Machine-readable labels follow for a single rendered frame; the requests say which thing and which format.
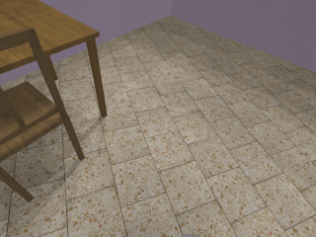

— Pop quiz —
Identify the table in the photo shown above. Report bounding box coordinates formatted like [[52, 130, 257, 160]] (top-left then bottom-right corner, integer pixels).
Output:
[[0, 0, 108, 118]]

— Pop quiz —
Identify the chair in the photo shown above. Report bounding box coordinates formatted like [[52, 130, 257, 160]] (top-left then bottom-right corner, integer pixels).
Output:
[[0, 26, 85, 202]]

